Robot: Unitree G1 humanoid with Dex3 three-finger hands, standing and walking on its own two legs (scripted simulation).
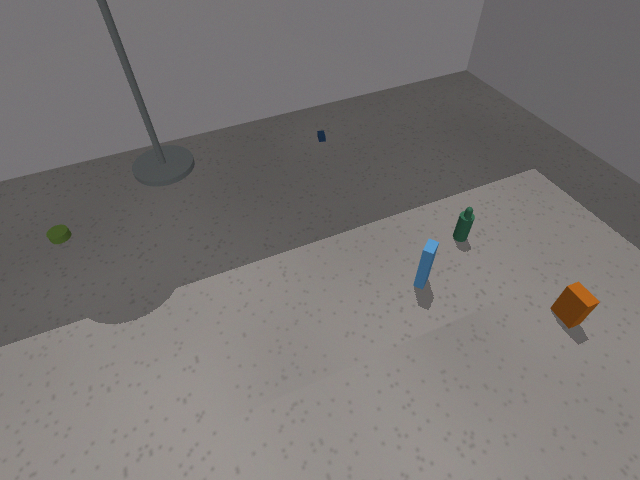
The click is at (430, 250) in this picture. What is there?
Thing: carton on end
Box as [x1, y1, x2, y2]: [413, 239, 438, 289]
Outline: 431,239 428,239 422,251 413,285 422,289 428,276 438,242
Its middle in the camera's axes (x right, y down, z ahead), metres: +0.39 +0.10 +1.45
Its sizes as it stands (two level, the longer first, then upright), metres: 0.062 0.038 0.211
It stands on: the floor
